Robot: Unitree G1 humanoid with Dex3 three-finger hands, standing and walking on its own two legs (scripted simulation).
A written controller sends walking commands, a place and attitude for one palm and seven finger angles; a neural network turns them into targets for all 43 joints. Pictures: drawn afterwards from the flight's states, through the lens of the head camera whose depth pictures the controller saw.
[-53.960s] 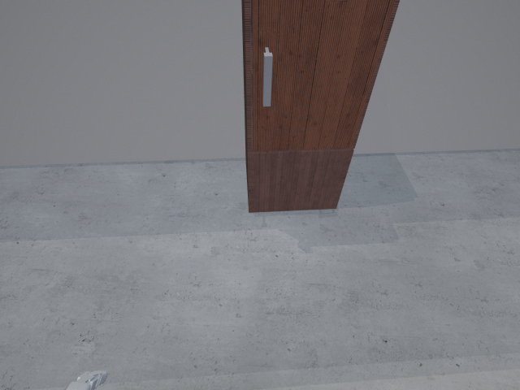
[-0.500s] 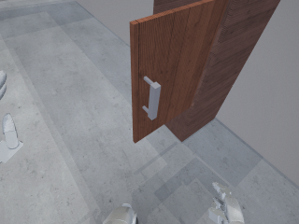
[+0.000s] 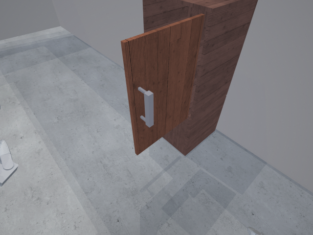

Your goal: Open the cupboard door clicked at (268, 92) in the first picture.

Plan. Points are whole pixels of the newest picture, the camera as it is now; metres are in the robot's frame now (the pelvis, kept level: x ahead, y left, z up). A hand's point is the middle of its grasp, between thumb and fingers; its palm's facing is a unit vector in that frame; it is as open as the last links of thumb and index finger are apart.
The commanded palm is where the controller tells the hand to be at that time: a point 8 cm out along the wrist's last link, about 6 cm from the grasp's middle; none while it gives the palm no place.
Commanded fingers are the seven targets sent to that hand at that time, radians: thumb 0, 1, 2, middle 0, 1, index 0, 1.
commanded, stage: stop stepping back and stand still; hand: left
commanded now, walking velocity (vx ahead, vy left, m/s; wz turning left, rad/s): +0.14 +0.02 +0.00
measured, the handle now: (145, 107) +0.59 +0.09 -0.02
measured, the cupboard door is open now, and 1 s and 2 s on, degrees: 91 91 91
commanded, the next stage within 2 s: let the arm hang, fingers relaxed in 0.46 s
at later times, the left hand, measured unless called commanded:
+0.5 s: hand (7, 169) +0.20 +0.30 +0.15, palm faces +0.42 -0.75 -0.51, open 7.4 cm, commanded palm +0.13 +0.34 +0.17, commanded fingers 0.00 0.90 0.90 -0.20 -0.30 -0.20 -0.30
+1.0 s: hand out of the picture -0.03 +0.23 -0.18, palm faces +0.07 -0.97 -0.21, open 7.1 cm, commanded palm none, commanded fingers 0.00 0.90 0.90 -0.20 -0.30 -0.20 -0.30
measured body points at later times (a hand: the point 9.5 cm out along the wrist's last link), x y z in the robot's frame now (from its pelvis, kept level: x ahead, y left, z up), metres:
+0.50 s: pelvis +0.00 +0.04 -0.01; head +0.02 +0.02 +0.44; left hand +0.17 +0.34 +0.18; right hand +0.17 -0.19 -0.10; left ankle -0.03 +0.16 -0.74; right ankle +0.01 -0.07 -0.74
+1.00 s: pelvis -0.05 +0.03 -0.01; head -0.02 +0.04 +0.44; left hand -0.03 +0.28 -0.16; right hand -0.01 -0.22 -0.15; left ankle -0.03 +0.16 -0.74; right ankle +0.01 -0.08 -0.74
